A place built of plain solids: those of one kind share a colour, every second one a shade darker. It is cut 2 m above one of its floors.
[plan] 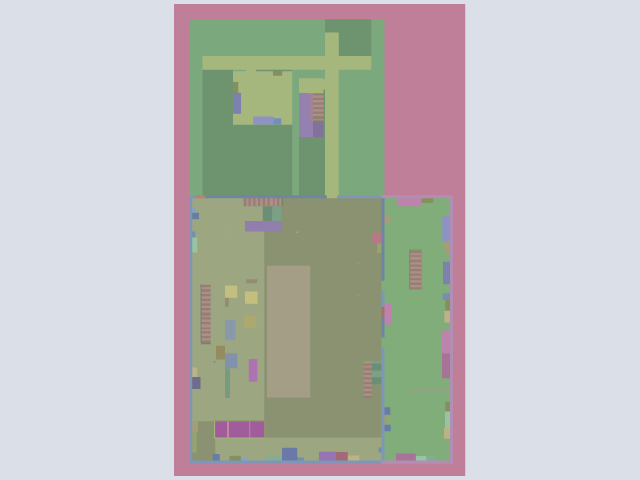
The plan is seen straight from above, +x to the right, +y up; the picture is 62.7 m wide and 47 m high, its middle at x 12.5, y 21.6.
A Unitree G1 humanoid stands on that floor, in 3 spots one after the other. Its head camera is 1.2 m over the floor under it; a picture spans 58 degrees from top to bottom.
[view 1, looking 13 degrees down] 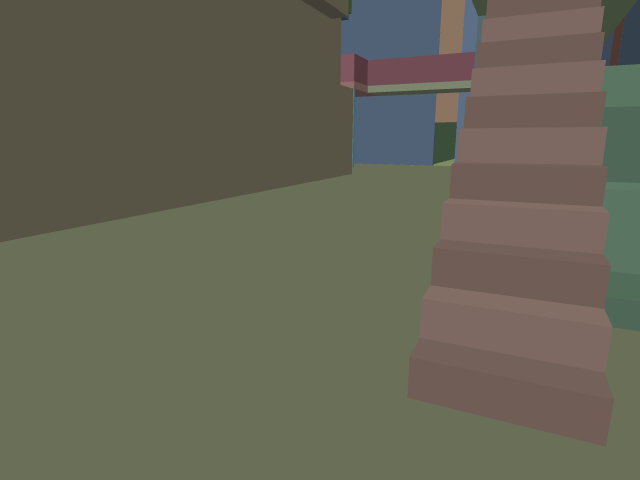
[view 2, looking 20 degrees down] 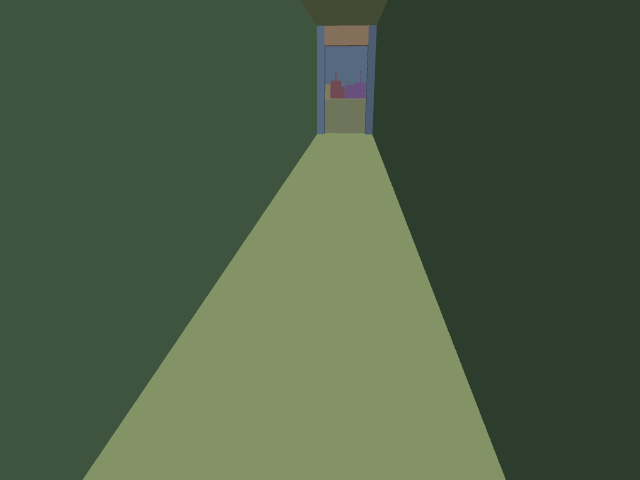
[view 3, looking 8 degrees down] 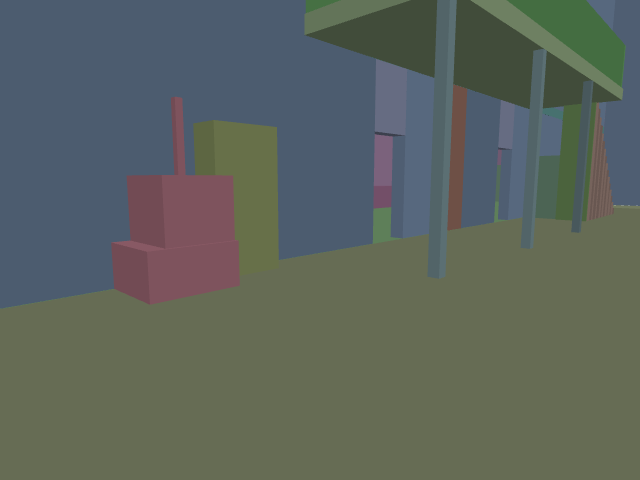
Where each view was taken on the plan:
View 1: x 17.17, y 4.27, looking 115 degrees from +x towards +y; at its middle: floor_bay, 5.33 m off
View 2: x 13.51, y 36.85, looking -86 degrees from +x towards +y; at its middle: floor_house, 3.51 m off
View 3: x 13.66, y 24.08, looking -46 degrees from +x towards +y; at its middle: wall_bay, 7.07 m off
